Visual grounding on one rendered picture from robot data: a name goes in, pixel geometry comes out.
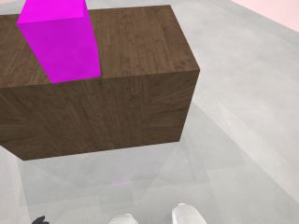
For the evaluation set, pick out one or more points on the robot thigh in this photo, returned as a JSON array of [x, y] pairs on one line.
[[186, 214], [123, 219]]

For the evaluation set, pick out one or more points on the left robot thigh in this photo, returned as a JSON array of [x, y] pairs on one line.
[[123, 219]]

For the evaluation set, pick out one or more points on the pedestal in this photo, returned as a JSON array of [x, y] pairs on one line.
[[148, 75]]

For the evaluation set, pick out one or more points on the carton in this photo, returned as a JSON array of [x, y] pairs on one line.
[[61, 36]]

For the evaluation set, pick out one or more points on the right robot thigh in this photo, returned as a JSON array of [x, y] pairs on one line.
[[186, 214]]

